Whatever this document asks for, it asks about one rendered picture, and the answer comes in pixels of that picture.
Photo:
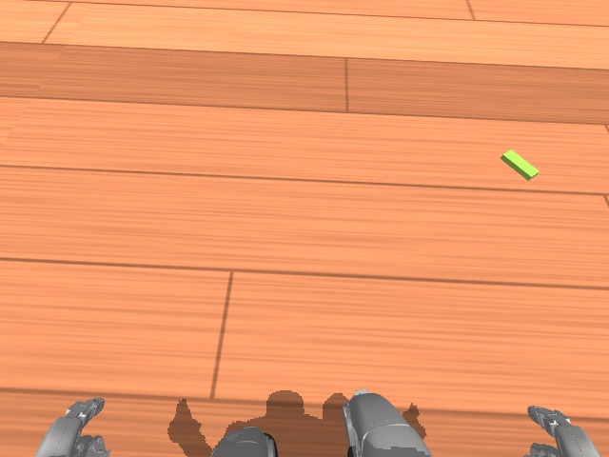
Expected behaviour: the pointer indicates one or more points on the left robot hand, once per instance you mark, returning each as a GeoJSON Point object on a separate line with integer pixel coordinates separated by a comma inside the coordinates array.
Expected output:
{"type": "Point", "coordinates": [63, 437]}

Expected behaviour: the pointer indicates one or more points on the right robot hand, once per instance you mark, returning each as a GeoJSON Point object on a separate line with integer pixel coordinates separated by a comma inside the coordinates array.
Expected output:
{"type": "Point", "coordinates": [571, 441]}

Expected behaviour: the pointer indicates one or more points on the small box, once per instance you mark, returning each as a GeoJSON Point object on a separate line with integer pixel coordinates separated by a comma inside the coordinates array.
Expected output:
{"type": "Point", "coordinates": [519, 165]}

